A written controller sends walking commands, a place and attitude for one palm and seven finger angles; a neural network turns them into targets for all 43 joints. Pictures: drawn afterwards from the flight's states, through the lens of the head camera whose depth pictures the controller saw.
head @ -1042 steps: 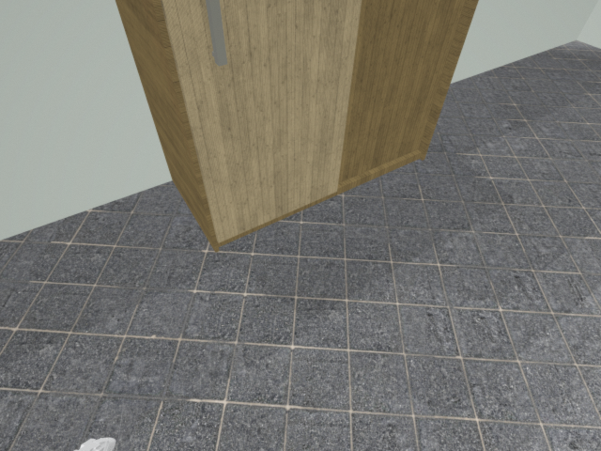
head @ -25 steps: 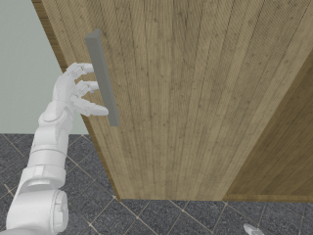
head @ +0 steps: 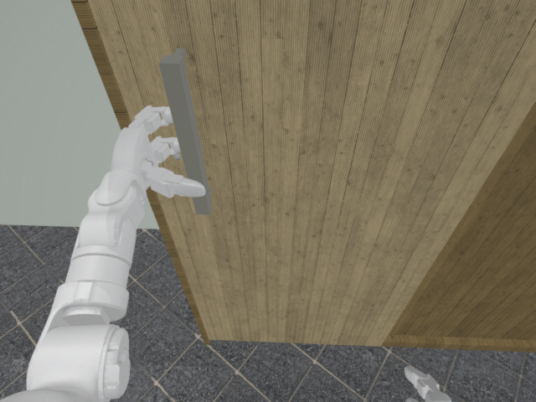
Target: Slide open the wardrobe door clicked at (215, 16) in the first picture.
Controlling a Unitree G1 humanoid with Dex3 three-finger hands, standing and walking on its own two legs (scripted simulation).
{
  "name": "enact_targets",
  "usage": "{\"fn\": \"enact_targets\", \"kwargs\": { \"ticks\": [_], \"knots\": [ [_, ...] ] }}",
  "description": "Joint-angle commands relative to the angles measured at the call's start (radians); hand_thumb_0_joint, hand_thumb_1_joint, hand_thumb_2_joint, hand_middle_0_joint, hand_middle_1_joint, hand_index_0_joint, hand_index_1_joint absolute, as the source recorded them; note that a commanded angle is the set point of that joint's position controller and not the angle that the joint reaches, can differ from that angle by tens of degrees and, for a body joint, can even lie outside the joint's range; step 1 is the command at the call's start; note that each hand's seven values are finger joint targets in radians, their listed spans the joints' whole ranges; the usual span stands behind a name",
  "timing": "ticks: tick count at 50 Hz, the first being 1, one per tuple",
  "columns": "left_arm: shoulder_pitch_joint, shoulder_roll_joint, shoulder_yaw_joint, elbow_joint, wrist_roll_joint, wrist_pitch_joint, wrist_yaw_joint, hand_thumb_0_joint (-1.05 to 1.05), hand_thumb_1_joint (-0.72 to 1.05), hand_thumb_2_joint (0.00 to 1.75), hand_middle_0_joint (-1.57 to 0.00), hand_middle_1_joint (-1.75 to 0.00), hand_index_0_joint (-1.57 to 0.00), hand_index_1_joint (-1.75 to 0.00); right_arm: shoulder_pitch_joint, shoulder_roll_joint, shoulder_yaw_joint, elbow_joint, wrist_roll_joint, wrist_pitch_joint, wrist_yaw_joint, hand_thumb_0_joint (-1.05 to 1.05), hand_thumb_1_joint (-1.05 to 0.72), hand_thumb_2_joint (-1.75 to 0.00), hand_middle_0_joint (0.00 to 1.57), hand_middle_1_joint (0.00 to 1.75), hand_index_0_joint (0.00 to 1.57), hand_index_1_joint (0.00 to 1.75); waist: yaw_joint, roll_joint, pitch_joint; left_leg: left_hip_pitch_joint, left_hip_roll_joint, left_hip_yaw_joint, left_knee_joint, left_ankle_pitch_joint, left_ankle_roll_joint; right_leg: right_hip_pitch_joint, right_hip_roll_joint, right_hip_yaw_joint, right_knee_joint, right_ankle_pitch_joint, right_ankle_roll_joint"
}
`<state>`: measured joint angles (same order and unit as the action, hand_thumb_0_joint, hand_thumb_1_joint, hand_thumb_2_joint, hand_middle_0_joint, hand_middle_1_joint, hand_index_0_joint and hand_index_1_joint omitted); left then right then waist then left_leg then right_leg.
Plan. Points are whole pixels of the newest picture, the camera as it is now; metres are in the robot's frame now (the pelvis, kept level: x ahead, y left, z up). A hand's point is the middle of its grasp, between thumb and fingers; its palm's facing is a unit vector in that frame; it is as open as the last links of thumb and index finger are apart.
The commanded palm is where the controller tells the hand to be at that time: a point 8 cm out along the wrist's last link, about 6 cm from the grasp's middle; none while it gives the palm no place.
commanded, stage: slide the fingers in behind the handle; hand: left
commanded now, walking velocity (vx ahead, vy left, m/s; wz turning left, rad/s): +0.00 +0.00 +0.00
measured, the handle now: (193, 141) +0.47 +0.14 +0.17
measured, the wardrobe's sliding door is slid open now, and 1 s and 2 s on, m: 0.00 0.00 0.00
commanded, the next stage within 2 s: grip the handle and tug to test in 1.08 s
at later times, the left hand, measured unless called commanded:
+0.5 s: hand (195, 156) +0.41 +0.12 +0.19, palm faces -0.01 -1.00 +0.01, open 14.0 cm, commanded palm +0.39 +0.18 +0.18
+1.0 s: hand (195, 159) +0.41 +0.12 +0.18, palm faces -0.01 -1.00 +0.00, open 14.0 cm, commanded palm +0.39 +0.17 +0.18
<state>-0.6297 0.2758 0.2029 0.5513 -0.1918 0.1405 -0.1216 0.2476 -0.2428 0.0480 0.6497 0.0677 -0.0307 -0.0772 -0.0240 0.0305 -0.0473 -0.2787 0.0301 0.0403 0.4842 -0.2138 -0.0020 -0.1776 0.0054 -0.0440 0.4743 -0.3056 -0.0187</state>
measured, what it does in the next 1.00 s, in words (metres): stands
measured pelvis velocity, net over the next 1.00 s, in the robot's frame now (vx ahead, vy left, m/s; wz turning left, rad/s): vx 0.00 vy -0.01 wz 0.01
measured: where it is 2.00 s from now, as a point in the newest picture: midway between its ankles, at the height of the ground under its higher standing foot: outside the picture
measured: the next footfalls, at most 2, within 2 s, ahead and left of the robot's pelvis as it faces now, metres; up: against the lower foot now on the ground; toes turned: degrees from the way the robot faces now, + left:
none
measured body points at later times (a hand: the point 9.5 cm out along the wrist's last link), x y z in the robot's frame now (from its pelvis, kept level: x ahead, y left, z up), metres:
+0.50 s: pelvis +0.00 +0.00 +0.00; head -0.01 -0.01 +0.45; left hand +0.41 +0.18 +0.19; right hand +0.13 -0.25 -0.10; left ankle +0.03 +0.12 -0.74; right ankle -0.03 -0.10 -0.74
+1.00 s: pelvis +0.00 -0.01 +0.00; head -0.01 -0.02 +0.45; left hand +0.40 +0.18 +0.19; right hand +0.14 -0.25 -0.10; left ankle +0.03 +0.12 -0.74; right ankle -0.03 -0.10 -0.74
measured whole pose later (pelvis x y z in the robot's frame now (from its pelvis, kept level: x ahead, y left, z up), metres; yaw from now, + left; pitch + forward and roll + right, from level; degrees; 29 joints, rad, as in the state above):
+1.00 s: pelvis +0.00 -0.01 +0.00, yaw +0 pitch +0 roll +0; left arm -0.61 0.22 0.15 0.49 -0.18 0.19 -0.06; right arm 0.24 -0.24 0.04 0.65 0.06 0.00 -0.08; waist -0.02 0.03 -0.04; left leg -0.26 0.03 0.03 0.47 -0.21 -0.01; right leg -0.15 0.01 -0.05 0.46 -0.30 -0.03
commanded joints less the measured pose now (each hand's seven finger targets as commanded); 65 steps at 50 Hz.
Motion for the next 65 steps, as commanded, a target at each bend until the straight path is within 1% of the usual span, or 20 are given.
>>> {"fn": "enact_targets", "kwargs": {
  "ticks": [1,3,5,8,10,14,15,18,22,24,25,28,31,38,40,43,51,55,59,65],
  "knots": [
    [-0.464,0.137,0.005,-0.267,-0.006,-0.062,0.009,0.0,-0.5,0.3,-0.3,-1.2,-0.3,-1.2,-0.069,-0.126,-0.054,-0.147,0.006,-0.041,-0.007,0.0,-0.9,-0.9,0.2,0.3,0.2,0.3,0.002,0.004,-0.262,0.242,-0.028,-0.035,-0.014,0.217,0.05,-0.059,0.02,0.01,-0.062,0.333,-0.003],
    [-0.441,0.163,0.034,-0.257,-0.011,-0.057,0.016,0.0,-0.5,0.3,-0.3,-1.2,-0.3,-1.2,-0.062,-0.133,-0.057,-0.143,0.004,-0.039,-0.006,0.0,-0.9,-0.9,0.2,0.3,0.2,0.3,0.004,-0.039,-0.261,0.237,-0.025,-0.037,-0.014,0.218,0.051,-0.052,0.025,0.007,-0.068,0.331,0.0],
    [-0.465,0.129,0.011,-0.286,-0.013,-0.056,0.021,0.0,-0.5,0.3,-0.3,-1.2,-0.3,-1.2,-0.066,-0.128,-0.056,-0.145,0.002,-0.041,-0.005,0.0,-0.9,-0.9,0.2,0.3,0.2,0.3,0.001,-0.049,-0.264,0.238,-0.026,-0.037,-0.017,0.226,0.051,-0.047,0.023,0.006,-0.064,0.347,0.0],
    [-0.418,0.164,0.042,-0.31,-0.005,-0.053,0.033,0.0,-0.5,0.3,-0.3,-1.2,-0.3,-1.2,-0.07,-0.131,-0.058,-0.145,-0.001,-0.037,-0.002,0.0,-0.9,-0.9,0.2,0.3,0.2,0.3,0.018,-0.041,-0.284,0.244,-0.027,-0.032,-0.015,0.255,0.051,-0.023,0.024,0.006,-0.061,0.372,-0.001],
    [-0.431,0.095,-0.012,-0.319,-0.004,-0.045,0.037,0.0,-0.5,0.3,-0.3,-1.2,-0.3,-1.2,-0.076,-0.122,-0.056,-0.146,0.0,-0.035,0.001,0.0,-0.9,-0.9,0.2,0.3,0.2,0.3,0.006,-0.042,-0.256,0.242,-0.026,-0.032,-0.02,0.237,0.051,-0.043,0.023,0.003,-0.065,0.357,0.001],
    [-0.464,0.133,0.01,-0.305,0.004,-0.028,0.055,0.0,-0.5,0.3,-0.3,-1.2,-0.3,-1.2,-0.083,-0.127,-0.055,-0.14,-0.001,-0.025,-0.007,0.0,-0.9,-0.9,0.2,0.3,0.2,0.3,0.003,-0.046,-0.231,0.226,-0.028,-0.032,-0.03,0.188,0.052,-0.051,0.022,0.009,-0.081,0.303,0.002],
    [-0.493,0.102,-0.018,-0.323,0.004,-0.028,0.058,0.0,-0.5,0.3,-0.3,-1.2,-0.3,-1.2,-0.087,-0.121,-0.052,-0.142,-0.001,-0.026,-0.007,0.0,-0.9,-0.9,0.2,0.3,0.2,0.3,-0.002,-0.016,-0.238,0.238,-0.029,-0.031,-0.027,0.192,0.052,-0.058,0.021,0.013,-0.081,0.306,0.001],
    [-0.46,0.131,0.019,-0.299,0.004,-0.036,0.068,0.0,-0.5,0.3,-0.3,-1.2,-0.3,-1.2,-0.077,-0.125,-0.057,-0.135,-0.006,-0.027,-0.008,0.0,-0.9,-0.9,0.2,0.3,0.2,0.3,0.009,-0.052,-0.264,0.244,-0.027,-0.034,-0.026,0.207,0.052,-0.037,0.025,0.009,-0.081,0.314,0.0],
    [-0.459,0.095,-0.01,-0.269,0.005,-0.032,0.064,0.0,-0.5,0.3,-0.3,-1.2,-0.3,-1.2,-0.077,-0.118,-0.052,-0.133,-0.006,-0.024,-0.005,0.0,-0.9,-0.9,0.2,0.3,0.2,0.3,0.003,-0.053,-0.246,0.228,-0.032,-0.027,-0.028,0.205,0.052,-0.037,0.022,0.011,-0.08,0.337,0.002],
    [-0.455,0.136,0.021,-0.266,0.008,-0.035,0.066,0.0,-0.5,0.3,-0.3,-1.2,-0.3,-1.2,-0.079,-0.124,-0.053,-0.136,-0.006,-0.018,-0.006,0.0,-0.9,-0.9,0.2,0.3,0.2,0.3,0.011,-0.057,-0.244,0.211,-0.032,-0.025,-0.032,0.199,0.053,-0.019,0.018,0.014,-0.083,0.336,0.003],
    [-0.475,0.093,-0.017,-0.274,0.009,-0.034,0.064,0.0,-0.5,0.3,-0.3,-1.2,-0.3,-1.2,-0.083,-0.117,-0.051,-0.139,-0.005,-0.019,-0.005,0.0,-0.9,-0.9,0.2,0.3,0.2,0.3,0.004,-0.03,-0.24,0.22,-0.034,-0.022,-0.03,0.204,0.053,-0.027,0.018,0.014,-0.081,0.343,0.002],
    [-0.444,0.129,0.023,-0.268,0.004,-0.038,0.065,0.0,-0.5,0.3,-0.3,-1.2,-0.3,-1.2,-0.075,-0.123,-0.056,-0.139,-0.008,-0.017,-0.005,0.0,-0.9,-0.9,0.2,0.3,0.2,0.3,0.012,-0.06,-0.261,0.22,-0.033,-0.023,-0.027,0.215,0.054,-0.009,0.02,0.014,-0.081,0.358,0.004],
    [-0.477,0.087,-0.021,-0.322,0.003,-0.049,0.059,0.0,-0.5,0.3,-0.3,-1.2,-0.3,-1.2,-0.086,-0.115,-0.055,-0.145,-0.005,-0.021,-0.002,0.0,-0.9,-0.9,0.2,0.3,0.2,0.3,0.004,-0.032,-0.265,0.234,-0.035,-0.018,-0.022,0.227,0.054,-0.015,0.018,0.016,-0.077,0.383,0.004],
    [-0.382,0.118,0.016,-0.3,-0.001,-0.028,0.057,0.0,-0.5,0.3,-0.3,-1.2,-0.3,-1.2,-0.09,-0.123,-0.058,-0.143,-0.005,-0.015,-0.002,0.0,-0.9,-0.9,0.2,0.3,0.2,0.3,0.017,-0.091,-0.237,0.212,-0.035,-0.013,-0.027,0.222,0.057,-0.003,0.02,0.013,-0.083,0.394,0.01],
    [-0.438,0.088,-0.018,-0.325,0.003,-0.022,0.058,0.0,-0.5,0.3,-0.3,-1.2,-0.3,-1.2,-0.098,-0.116,-0.055,-0.144,-0.003,-0.013,-0.003,0.0,-0.9,-0.9,0.2,0.3,0.2,0.3,0.006,-0.041,-0.224,0.222,-0.036,-0.017,-0.031,0.198,0.055,-0.029,0.018,0.016,-0.089,0.351,0.007],
    [-0.412,0.113,0.01,-0.296,-0.003,-0.016,0.063,0.0,-0.5,0.3,-0.3,-1.2,-0.3,-1.2,-0.093,-0.124,-0.057,-0.141,-0.006,-0.012,-0.005,0.0,-0.9,-0.9,0.2,0.3,0.2,0.3,0.01,-0.087,-0.224,0.215,-0.036,-0.018,-0.029,0.193,0.058,-0.024,0.021,0.017,-0.095,0.347,0.01],
    [-0.513,0.086,-0.029,-0.284,0.001,-0.038,0.063,0.0,-0.5,0.3,-0.3,-1.2,-0.3,-1.2,-0.088,-0.116,-0.052,-0.133,-0.006,-0.014,-0.01,0.0,-0.9,-0.9,0.2,0.3,0.2,0.3,-0.009,-0.042,-0.243,0.231,-0.035,-0.026,-0.024,0.188,0.055,-0.044,0.019,0.019,-0.09,0.33,0.005],
    [-0.477,0.106,0.001,-0.286,0.005,-0.055,0.068,0.0,-0.5,0.3,-0.3,-1.2,-0.3,-1.2,-0.083,-0.117,-0.056,-0.137,-0.01,-0.017,-0.006,0.0,-0.9,-0.9,0.2,0.3,0.2,0.3,0.011,-0.039,-0.291,0.239,-0.035,-0.026,-0.024,0.229,0.054,-0.008,0.018,0.017,-0.077,0.372,0.001],
    [-0.455,0.087,-0.019,-0.27,0.008,-0.051,0.062,0.0,-0.5,0.3,-0.3,-1.2,-0.3,-1.2,-0.079,-0.119,-0.056,-0.135,-0.007,-0.014,-0.001,0.0,-0.9,-0.9,0.2,0.3,0.2,0.3,0.006,-0.044,-0.254,0.225,-0.033,-0.024,-0.025,0.232,0.053,-0.014,0.019,0.012,-0.076,0.381,0.001],
    [-0.473,0.118,0.014,-0.298,0.006,-0.042,0.076,0.0,-0.22,0.42,-0.33,-1.24,-0.33,-1.24,-0.084,-0.119,-0.056,-0.138,-0.009,-0.012,-0.005,0.0,-0.9,-0.9,0.2,0.3,0.2,0.3,0.011,-0.071,-0.263,0.224,-0.033,-0.024,-0.03,0.221,0.056,-0.009,0.02,0.016,-0.084,0.367,0.004]
  ]
}}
